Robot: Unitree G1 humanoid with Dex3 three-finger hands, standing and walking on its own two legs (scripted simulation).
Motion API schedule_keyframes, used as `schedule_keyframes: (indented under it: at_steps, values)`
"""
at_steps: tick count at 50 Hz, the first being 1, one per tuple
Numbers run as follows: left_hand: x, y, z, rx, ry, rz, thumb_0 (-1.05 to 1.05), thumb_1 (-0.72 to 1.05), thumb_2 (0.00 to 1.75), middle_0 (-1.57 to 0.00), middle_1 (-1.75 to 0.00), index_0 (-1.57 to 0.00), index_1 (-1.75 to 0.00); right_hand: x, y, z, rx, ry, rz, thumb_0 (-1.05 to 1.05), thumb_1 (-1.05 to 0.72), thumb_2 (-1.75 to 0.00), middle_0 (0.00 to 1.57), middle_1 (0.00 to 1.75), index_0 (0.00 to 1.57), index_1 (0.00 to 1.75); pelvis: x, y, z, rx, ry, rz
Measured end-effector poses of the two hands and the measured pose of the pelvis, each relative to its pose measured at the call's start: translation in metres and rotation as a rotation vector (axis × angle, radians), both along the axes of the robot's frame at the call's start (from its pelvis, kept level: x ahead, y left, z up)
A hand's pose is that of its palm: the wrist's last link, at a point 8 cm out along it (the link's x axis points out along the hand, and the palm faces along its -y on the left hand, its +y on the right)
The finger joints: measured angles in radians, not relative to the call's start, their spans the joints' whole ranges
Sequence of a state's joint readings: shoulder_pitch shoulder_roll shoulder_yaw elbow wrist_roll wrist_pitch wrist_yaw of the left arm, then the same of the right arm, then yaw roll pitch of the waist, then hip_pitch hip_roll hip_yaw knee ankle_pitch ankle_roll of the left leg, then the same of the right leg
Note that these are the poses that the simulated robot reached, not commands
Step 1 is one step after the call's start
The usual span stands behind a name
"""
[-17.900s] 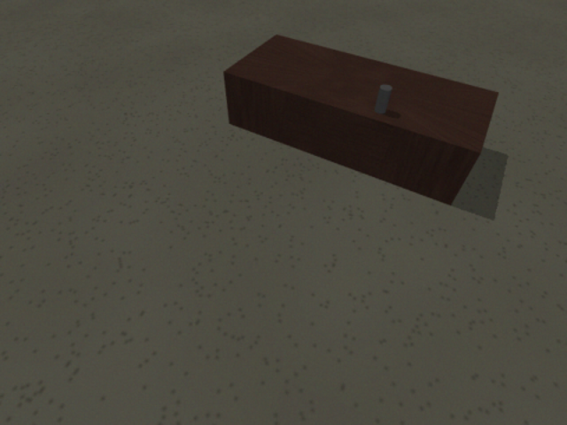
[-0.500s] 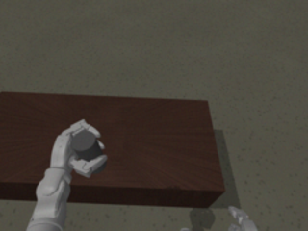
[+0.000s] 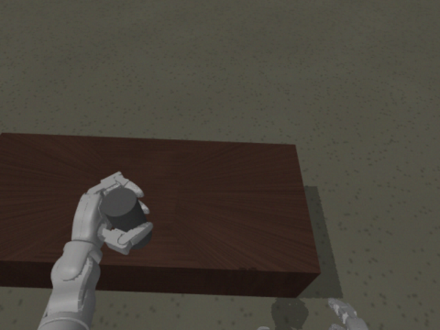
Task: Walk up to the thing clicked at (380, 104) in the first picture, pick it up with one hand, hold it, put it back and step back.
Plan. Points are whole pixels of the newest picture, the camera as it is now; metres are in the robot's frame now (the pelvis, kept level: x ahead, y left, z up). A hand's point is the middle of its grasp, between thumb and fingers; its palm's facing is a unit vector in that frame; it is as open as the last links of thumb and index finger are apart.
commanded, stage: hold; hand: left
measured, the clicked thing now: (129, 220) +0.31 +0.16 +0.04
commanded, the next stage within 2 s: crouch in 1.02 s
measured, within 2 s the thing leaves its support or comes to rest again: neither
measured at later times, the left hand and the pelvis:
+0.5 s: hand (127, 214) +0.32 +0.16 +0.05, palm faces -0.07 -1.00 +0.00, open 8.5 cm; pelvis +0.00 +0.00 +0.00, yaw +0 degrees
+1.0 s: hand (131, 213) +0.32 +0.16 +0.05, palm faces -0.07 -1.00 +0.00, open 8.5 cm; pelvis +0.00 +0.00 +0.00, yaw +0 degrees
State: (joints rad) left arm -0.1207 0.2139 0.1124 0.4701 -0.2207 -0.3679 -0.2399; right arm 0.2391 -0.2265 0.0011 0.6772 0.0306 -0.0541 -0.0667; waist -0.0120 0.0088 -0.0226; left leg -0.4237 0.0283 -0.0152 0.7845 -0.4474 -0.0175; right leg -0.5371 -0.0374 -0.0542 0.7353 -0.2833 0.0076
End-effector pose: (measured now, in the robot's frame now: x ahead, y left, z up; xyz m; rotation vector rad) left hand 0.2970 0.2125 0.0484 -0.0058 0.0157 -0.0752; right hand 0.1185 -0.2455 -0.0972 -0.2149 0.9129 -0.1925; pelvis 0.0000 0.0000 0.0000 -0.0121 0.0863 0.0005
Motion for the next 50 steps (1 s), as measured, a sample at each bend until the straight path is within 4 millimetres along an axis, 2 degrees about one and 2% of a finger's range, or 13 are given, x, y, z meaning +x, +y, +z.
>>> schedule_keyframes:
  at_steps: [32, 50]
  values:
    - [0.0053, 0.0062, -0.0020, 0.004, 0.003, 0.006, 0.01, -0.33, 1.17, -0.86, -1.21, -0.86, -1.21, -0.0008, 0.0063, -0.0017, 0.008, 0.005, 0.010, 0.01, -0.93, -0.91, 0.20, 0.30, 0.20, 0.30, 0.0000, 0.0045, -0.0012, -0.003, 0.007, 0.001]
    - [0.0054, -0.0013, -0.0031, 0.003, 0.001, 0.005, 0.01, -0.32, 1.16, -0.86, -1.21, -0.86, -1.20, 0.0002, 0.0003, -0.0022, 0.005, 0.008, 0.007, 0.01, -0.93, -0.91, 0.20, 0.30, 0.20, 0.30, 0.0009, -0.0004, -0.0014, -0.001, 0.008, 0.002]
